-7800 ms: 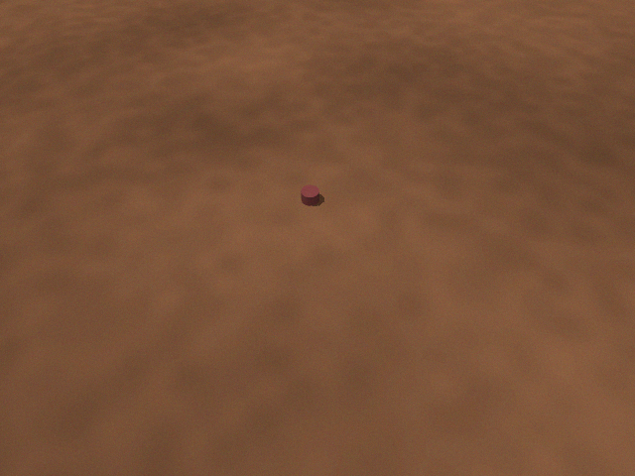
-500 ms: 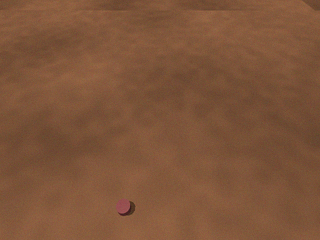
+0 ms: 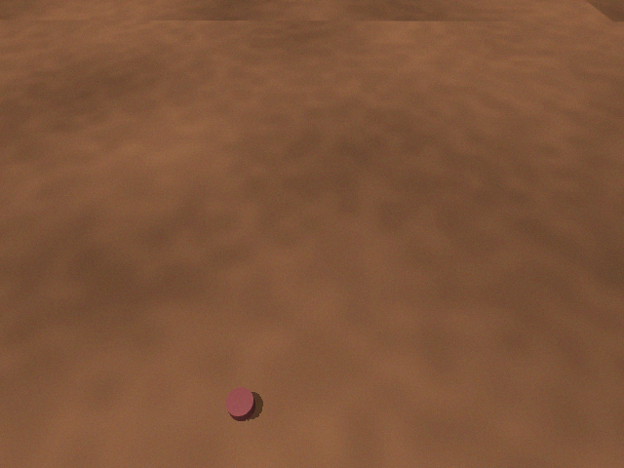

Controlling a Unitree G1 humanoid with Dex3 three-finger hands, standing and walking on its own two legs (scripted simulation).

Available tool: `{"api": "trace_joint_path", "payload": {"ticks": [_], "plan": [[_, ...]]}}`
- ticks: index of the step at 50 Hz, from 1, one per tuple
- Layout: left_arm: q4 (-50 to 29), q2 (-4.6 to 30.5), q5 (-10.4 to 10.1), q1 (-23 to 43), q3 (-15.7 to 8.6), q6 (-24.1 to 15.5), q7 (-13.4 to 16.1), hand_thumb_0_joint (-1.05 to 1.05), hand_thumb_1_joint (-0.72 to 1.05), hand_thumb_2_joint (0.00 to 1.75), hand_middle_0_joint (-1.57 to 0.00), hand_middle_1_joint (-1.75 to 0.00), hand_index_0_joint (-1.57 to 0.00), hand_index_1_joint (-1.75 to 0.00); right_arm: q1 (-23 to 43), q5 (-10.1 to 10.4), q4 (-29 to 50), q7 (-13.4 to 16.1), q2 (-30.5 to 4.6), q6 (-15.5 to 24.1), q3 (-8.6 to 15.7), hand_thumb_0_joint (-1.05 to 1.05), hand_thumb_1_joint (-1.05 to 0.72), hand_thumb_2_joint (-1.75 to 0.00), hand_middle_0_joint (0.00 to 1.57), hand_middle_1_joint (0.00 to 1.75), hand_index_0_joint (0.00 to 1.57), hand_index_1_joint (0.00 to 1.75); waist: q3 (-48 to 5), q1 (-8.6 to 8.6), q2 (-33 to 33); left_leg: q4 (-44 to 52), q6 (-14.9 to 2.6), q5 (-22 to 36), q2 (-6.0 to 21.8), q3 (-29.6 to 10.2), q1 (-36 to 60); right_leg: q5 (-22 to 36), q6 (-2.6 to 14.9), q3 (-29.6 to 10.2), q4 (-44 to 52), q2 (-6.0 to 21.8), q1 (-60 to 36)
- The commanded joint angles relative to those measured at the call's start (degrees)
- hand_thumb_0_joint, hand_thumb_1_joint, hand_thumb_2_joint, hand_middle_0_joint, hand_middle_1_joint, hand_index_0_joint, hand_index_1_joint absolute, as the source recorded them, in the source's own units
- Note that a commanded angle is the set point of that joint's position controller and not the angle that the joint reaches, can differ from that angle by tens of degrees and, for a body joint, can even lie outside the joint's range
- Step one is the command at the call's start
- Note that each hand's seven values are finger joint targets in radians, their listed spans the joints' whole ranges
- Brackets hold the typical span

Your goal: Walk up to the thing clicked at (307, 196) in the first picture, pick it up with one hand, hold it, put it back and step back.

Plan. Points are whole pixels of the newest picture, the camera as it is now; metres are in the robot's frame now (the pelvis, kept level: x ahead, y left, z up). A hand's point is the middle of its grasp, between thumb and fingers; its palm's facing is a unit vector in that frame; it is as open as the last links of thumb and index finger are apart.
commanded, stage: stand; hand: left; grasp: from above
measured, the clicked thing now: (240, 404) +0.41 +0.24 -0.76
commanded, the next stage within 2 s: rise first in 0.48 s
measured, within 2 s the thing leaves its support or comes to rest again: neither
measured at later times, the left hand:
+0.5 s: hand out of the picture +0.07 +0.26 -0.16, palm faces -0.03 -0.93 -0.35, open 7.4 cm
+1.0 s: hand out of the picture +0.14 +0.26 -0.19, palm faces -0.09 -0.91 -0.40, open 12.2 cm
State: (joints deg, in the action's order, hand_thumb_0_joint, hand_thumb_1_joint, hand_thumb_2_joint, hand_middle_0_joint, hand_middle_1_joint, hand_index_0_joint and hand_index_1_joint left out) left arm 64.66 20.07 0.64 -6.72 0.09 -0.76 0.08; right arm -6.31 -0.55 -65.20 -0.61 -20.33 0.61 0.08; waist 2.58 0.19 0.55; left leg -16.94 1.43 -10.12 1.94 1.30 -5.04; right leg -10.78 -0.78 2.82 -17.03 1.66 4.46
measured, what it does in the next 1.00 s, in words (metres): stands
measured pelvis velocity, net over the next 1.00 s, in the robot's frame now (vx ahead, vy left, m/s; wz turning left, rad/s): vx -0.02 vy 0.01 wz -0.01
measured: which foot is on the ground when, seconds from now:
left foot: down 0.00-1.00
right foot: down 0.00-1.00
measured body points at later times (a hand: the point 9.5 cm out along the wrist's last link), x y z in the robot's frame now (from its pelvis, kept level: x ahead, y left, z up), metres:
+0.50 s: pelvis +0.00 +0.00 +0.00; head +0.01 +0.00 +0.45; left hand +0.07 +0.31 -0.13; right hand +0.07 -0.30 -0.14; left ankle -0.01 +0.13 -0.75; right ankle -0.02 -0.12 -0.75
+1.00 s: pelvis -0.02 +0.01 -0.04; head +0.05 +0.01 +0.40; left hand +0.14 +0.31 -0.17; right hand +0.08 -0.25 -0.16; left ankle -0.01 +0.13 -0.75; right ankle -0.02 -0.12 -0.75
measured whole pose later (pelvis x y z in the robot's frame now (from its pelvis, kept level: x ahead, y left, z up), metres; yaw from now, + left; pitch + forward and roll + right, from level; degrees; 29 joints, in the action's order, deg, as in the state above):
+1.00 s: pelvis -0.02 +0.01 -0.04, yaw -1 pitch +10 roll -1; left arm 51.3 18.1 10.5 -2.1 -9.1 5.1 0.0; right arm -14.9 1.4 -39.3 -0.2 -14.0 2.4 2.1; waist -2.4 2.2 0.1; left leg -45.3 0.6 -21.7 2.4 1.1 -33.9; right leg -21.5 -1.1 1.9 -44.1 2.1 32.9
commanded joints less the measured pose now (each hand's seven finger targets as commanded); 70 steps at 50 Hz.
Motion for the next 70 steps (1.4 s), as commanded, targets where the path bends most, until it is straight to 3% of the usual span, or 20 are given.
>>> {"api": "trace_joint_path", "payload": {"ticks": [1, 29, 30, 31, 32, 34, 36, 38, 41, 46, 49, 51, 52, 54, 59, 60, 63, 65, 67, 70], "plan": [[-3.3, 12.4, 0.0, 1.9, -2.4, -1.0, 0.5, 0.00, 0.90, 0.90, -0.20, -0.30, -0.20, -0.30, 2.3, 0.0, 3.4, 1.0, -11.8, 1.0, 2.1, 0.00, -0.90, -0.90, 0.20, 0.30, 0.20, 0.30, -3.4, -0.26, -0.3, 2.3, -1.94, 8.7, 6.2, -4.6, 0.0, 8.4, 1.48, -5.0, 2.7, 6.9, 0.6], [-3.4, 12.1, 0.0, 1.3, -2.5, -0.9, 0.5, 0.00, 0.82, 0.96, -0.15, -0.38, -0.14, -0.38, 2.1, 0.0, 3.9, 1.1, -12.0, 1.0, 2.2, 0.00, -0.93, -0.92, 0.20, 0.30, 0.20, 0.30, -4.4, -0.33, -0.5, 1.5, -2.18, 10.8, 6.3, -4.3, 1.0, 10.5, 1.63, -4.9, 2.1, 7.0, -0.2], [-23.5, 3.5, -3.0, 21.4, -3.3, -6.2, 1.4, 0.00, 0.74, 1.02, -0.20, -0.46, -0.15, -0.46, 0.8, 3.8, 19.7, 2.4, -2.8, 3.7, 0.5, 0.00, -0.98, -0.92, 0.20, 0.30, 0.20, 0.30, 0.9, 6.57, 1.7, -2.2, -1.84, 1.6, -2.1, 2.1, -6.3, 5.6, 1.11, -1.3, -1.6, -1.1, 13.0], [-20.2, 5.1, -3.0, 27.6, -3.7, -5.4, 1.6, 0.00, 0.66, 0.97, -0.19, -0.54, -0.16, -0.54, -2.8, 3.9, 16.3, 2.8, -3.8, 3.5, 0.2, 0.00, -0.93, -0.91, 0.20, 0.30, 0.20, 0.30, -1.2, 4.71, 0.1, -2.9, -2.04, 0.4, -2.2, 1.8, -6.3, 3.8, 1.14, -0.8, -2.0, -0.9, 10.2], [-9.4, 9.7, -1.4, 16.6, -6.4, -3.2, 1.5, 0.00, 0.58, 0.96, -0.16, -0.62, -0.14, -0.62, -4.8, 4.2, 16.6, 3.4, -5.8, 2.8, 1.5, 0.00, -0.92, -0.91, 0.20, 0.30, 0.20, 0.30, -0.3, 3.55, -3.4, -3.9, -2.13, 0.2, -1.8, 1.6, -7.5, 2.4, 1.22, -0.1, -2.6, -1.5, 10.7], [-5.0, 12.9, 1.1, 17.1, -9.0, -1.8, -0.1, 0.00, 0.42, 0.98, -0.09, -0.78, -0.09, -0.78, -5.9, 3.3, 19.1, 3.4, -5.8, 2.5, 2.7, 0.00, -0.90, -0.90, 0.20, 0.30, 0.20, 0.30, -4.3, 2.17, -4.1, -9.0, -2.30, 2.0, -2.2, 1.2, -11.4, 3.4, 1.46, 0.0, -6.9, -1.4, 12.7], [-5.0, 12.7, 4.6, 12.4, -10.7, -1.8, -1.4, 0.00, 0.26, 0.98, -0.03, -0.94, -0.06, -0.94, -8.4, 1.7, 21.1, 3.1, -5.3, 3.0, 4.8, 0.00, -0.92, -0.91, 0.20, 0.30, 0.20, 0.30, -14.1, 0.24, -2.7, -13.6, -2.04, 6.4, -2.7, 1.1, -12.8, 8.1, 1.50, -0.5, -12.2, -0.8, 11.1], [-6.1, 12.4, 6.2, 4.3, -12.8, -0.6, -1.5, 0.00, 0.10, 0.99, 0.00, -1.09, -0.04, -1.05, -9.2, 1.6, 24.3, 2.5, -4.6, 3.0, 5.0, 0.00, -0.93, -0.91, 0.20, 0.30, 0.20, 0.30, -17.4, -2.20, 1.6, -16.2, -1.42, 8.9, -3.4, 1.3, -14.6, 9.4, 1.92, -0.9, -15.4, -0.9, 11.0], [-10.9, 9.6, 7.8, 4.2, -11.2, 2.4, -0.8, 0.00, -0.12, 1.00, -0.02, -1.10, -0.05, -1.06, -8.0, 2.2, 28.3, 2.2, -4.1, 2.9, 5.3, 0.00, -0.92, -0.90, 0.20, 0.30, 0.20, 0.30, -16.5, -1.10, 1.5, -16.3, -1.21, 8.4, -3.0, 0.8, -15.8, 7.8, 2.00, -0.3, -15.7, -1.4, 13.2], [-17.0, 9.1, 10.0, 5.2, -11.4, 5.7, 0.5, 0.00, -0.51, 0.99, -0.06, -1.08, -0.07, -1.07, -6.6, 2.1, 32.6, 1.4, -3.3, 3.5, 5.3, 0.00, -0.89, -0.90, 0.20, 0.30, 0.20, 0.30, -14.4, -0.01, -0.4, -23.0, -1.36, 3.0, -2.3, 0.2, -23.1, 1.5, 1.82, 0.1, -21.5, -1.8, 22.3], [-19.6, 9.4, 10.9, 2.2, -13.4, 5.6, 1.2, 0.00, -0.54, 1.00, -0.06, -1.07, -0.06, -1.07, -7.4, 1.6, 33.9, 1.2, -2.5, 4.7, 5.6, 0.00, -0.88, -0.90, 0.20, 0.30, 0.20, 0.30, -16.5, -0.15, 0.0, -27.8, -1.57, -1.1, -2.0, 0.1, -27.8, -2.1, 1.69, -0.3, -26.3, -1.6, 27.0], [-29.1, 8.8, 11.6, 5.8, -12.0, 4.8, 1.1, 0.00, -0.56, 1.01, -0.06, -1.07, -0.05, -1.08, -7.7, 1.4, 35.4, 1.4, -2.3, 5.5, 6.0, 0.00, -0.87, -0.89, 0.20, 0.30, 0.20, 0.30, -19.5, 0.58, 2.3, -30.2, -1.42, -0.9, -1.7, -0.3, -28.0, -1.9, 1.74, -0.5, -29.3, -1.5, 29.8], [-25.8, 8.6, 12.1, 1.6, -12.6, 5.3, 1.2, 0.00, -0.56, 1.01, -0.06, -1.07, -0.05, -1.07, -7.8, 1.3, 35.2, 1.5, -2.4, 5.9, 5.9, 0.00, -0.87, -0.89, 0.20, 0.30, 0.20, 0.30, -18.5, 0.91, 2.1, -31.4, -1.36, -1.3, -1.4, -0.6, -29.7, -2.5, 1.68, -0.2, -30.8, -1.6, 31.6], [-33.9, 8.9, 12.5, 2.6, -12.2, 5.0, 1.3, 0.00, -0.58, 1.02, -0.06, -1.06, -0.05, -1.08, -7.4, 1.2, 36.3, 1.6, -2.0, 6.6, 6.1, 0.00, -0.87, -0.89, 0.20, 0.30, 0.20, 0.30, -20.4, 0.47, 3.1, -32.9, -1.32, -2.8, -1.1, -1.2, -31.1, -4.1, 1.83, -0.3, -32.8, -1.6, 33.8], [-41.0, 7.9, 14.3, -2.7, -11.3, 7.0, 1.5, 0.00, -0.59, 1.01, -0.06, -1.05, -0.05, -1.07, -6.4, 1.1, 38.4, 2.0, -1.8, 7.9, 6.1, 0.00, -0.87, -0.89, 0.20, 0.30, 0.20, 0.30, -22.8, 0.95, 4.0, -36.7, -1.30, -2.7, -0.6, -1.9, -33.5, -4.4, 1.84, -0.2, -36.8, -1.7, 37.7], [-37.1, 8.1, 14.9, -6.2, -12.2, 7.9, 1.7, 0.00, -0.57, 1.00, -0.06, -1.06, -0.05, -1.07, -7.1, 1.0, 37.0, 2.0, -2.2, 7.9, 6.2, 0.00, -0.88, -0.90, 0.20, 0.30, 0.20, 0.30, -21.8, 1.23, 2.9, -37.5, -1.31, -3.2, -0.5, -2.0, -35.0, -5.1, 1.79, -0.2, -37.6, -1.7, 38.6], [-44.2, 7.6, 15.6, -5.7, -11.1, 8.6, 1.7, 0.00, -0.56, 0.97, -0.06, -1.08, -0.06, -1.08, -5.7, 0.9, 38.9, 1.8, -2.0, 8.7, 6.0, 0.00, -0.89, -0.90, 0.20, 0.30, 0.20, 0.30, -23.3, 1.28, 4.6, -39.8, -1.06, -1.9, 0.0, -3.3, -36.4, -5.2, 1.90, 0.2, -41.2, -1.8, 42.6], [-42.3, 7.3, 16.6, -7.6, -11.0, 9.0, 2.1, 0.00, -0.56, 0.97, -0.07, -1.08, -0.07, -1.07, -6.0, 0.9, 38.1, 1.7, -1.9, 9.1, 5.8, 0.00, -0.90, -0.90, 0.20, 0.30, 0.20, 0.30, -22.5, 1.58, 3.9, -41.5, -1.16, -4.3, -0.1, -3.5, -39.4, -6.9, 1.93, 0.2, -43.0, -1.9, 45.0], [-46.4, 8.8, 17.7, -2.3, -11.2, 8.1, 2.4, 0.00, -0.54, 0.96, -0.05, -1.08, -0.06, -1.08, -3.9, 0.7, 40.4, 1.7, -1.8, 9.9, 5.8, 0.00, -0.88, -0.89, 0.20, 0.30, 0.20, 0.30, -23.3, 1.97, 4.9, -44.2, -1.30, -7.3, -0.3, -3.5, -42.3, -8.6, 1.88, -0.2, -45.4, -1.7, 48.6], [-41.8, 9.1, 20.6, -0.2, -10.6, 6.6, 2.5, 0.00, -0.53, 0.96, -0.05, -1.09, -0.06, -1.08, -3.8, 0.7, 39.1, 1.4, -2.2, 10.9, 5.7, 0.00, -0.86, -0.89, 0.20, 0.30, 0.20, 0.30, -23.4, 2.55, 3.6, -49.5, -1.48, -9.5, -0.6, -3.6, -48.6, -10.4, 1.96, -0.3, -50.7, -1.6, 54.5]]}}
